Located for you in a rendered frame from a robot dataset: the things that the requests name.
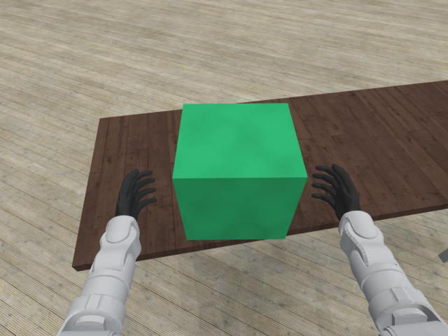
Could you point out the robot left hand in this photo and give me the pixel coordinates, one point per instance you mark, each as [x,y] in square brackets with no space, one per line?
[128,201]

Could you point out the carton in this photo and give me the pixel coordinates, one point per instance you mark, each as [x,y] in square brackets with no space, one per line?
[238,171]

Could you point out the table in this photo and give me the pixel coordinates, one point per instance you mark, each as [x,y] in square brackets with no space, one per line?
[393,142]

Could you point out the robot left forearm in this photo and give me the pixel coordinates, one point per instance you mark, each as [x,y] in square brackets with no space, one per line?
[101,304]

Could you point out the robot right hand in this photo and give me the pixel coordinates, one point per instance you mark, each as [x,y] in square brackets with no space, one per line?
[344,196]

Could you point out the robot right upper arm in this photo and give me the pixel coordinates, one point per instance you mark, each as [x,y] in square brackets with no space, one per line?
[430,328]

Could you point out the robot right forearm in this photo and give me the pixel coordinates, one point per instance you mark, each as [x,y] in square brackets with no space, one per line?
[392,298]

